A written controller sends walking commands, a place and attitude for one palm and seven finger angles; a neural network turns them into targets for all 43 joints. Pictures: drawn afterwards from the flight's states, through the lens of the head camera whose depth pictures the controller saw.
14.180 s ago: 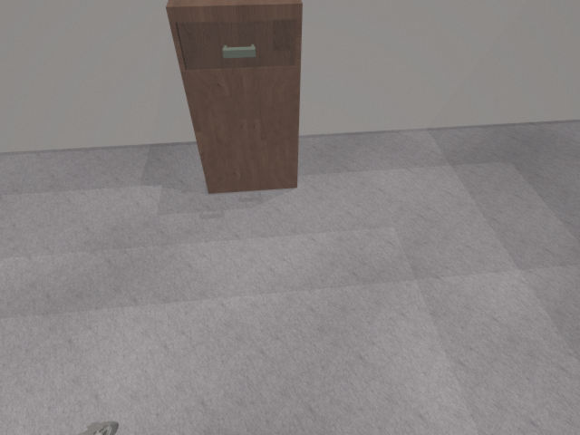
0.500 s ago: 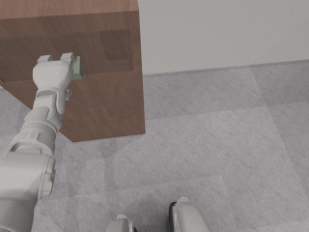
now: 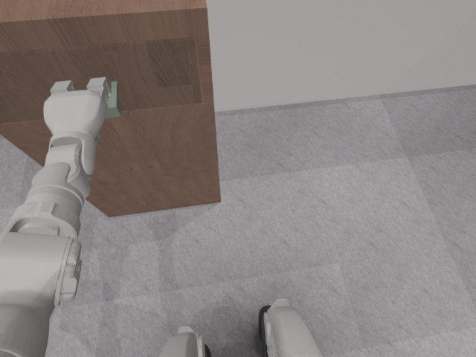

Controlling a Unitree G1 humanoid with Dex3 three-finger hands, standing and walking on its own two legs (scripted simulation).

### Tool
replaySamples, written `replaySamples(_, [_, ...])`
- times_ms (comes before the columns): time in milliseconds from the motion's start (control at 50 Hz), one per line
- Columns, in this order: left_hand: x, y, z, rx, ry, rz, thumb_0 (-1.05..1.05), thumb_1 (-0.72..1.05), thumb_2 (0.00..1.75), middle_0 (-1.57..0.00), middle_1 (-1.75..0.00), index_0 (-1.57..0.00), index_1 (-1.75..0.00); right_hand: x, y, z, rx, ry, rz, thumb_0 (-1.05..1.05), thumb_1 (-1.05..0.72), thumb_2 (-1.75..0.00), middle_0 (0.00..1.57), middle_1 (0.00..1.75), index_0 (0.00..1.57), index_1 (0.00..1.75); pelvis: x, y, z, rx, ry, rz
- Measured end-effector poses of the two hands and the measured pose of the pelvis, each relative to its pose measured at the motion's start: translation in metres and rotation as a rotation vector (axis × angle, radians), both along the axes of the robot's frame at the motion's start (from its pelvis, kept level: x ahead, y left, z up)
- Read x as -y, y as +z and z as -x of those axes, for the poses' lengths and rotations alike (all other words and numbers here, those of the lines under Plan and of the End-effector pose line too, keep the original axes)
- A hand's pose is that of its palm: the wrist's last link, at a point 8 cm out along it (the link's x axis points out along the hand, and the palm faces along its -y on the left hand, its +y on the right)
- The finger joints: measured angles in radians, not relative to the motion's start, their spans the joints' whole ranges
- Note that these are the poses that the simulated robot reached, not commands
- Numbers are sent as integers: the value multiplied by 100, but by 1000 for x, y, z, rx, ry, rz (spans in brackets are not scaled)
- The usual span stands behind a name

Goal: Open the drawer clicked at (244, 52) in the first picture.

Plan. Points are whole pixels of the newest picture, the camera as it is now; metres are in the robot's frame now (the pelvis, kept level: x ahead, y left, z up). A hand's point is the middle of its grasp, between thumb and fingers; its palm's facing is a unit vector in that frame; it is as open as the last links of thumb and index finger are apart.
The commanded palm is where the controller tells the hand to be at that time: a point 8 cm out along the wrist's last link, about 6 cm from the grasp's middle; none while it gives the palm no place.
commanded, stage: pull the drawer open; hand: left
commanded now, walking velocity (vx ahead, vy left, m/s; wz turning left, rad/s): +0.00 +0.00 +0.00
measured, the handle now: (86, 99) +0.57 +0.23 +0.02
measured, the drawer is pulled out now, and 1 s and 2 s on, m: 0.00 0.07 0.13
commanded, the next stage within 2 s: none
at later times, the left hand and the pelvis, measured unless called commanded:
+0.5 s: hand (90, 155) +0.46 +0.21 +0.00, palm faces -0.02 -0.03 -1.00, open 6.1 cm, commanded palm +0.42 +0.21 +0.05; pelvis +0.03 +0.01 +0.02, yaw -1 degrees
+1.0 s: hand (89, 164) +0.44 +0.21 +0.00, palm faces -0.04 +0.00 -1.00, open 6.1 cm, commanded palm +0.43 +0.21 +0.05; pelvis +0.01 -0.01 +0.01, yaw +1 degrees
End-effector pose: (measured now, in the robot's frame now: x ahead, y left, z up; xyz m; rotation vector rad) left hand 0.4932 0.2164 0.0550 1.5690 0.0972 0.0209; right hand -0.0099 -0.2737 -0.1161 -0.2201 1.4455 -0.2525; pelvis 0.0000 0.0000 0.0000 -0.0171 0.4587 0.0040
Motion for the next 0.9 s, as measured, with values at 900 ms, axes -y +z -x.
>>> replaySamples(900, [4,0,67,14,2,-3,0,65,78,-35,-133,-36,-135,-6,1,-103,203,93,-44,0,-91,-89,20,30,20,30,7,16,-14,90,9,-12])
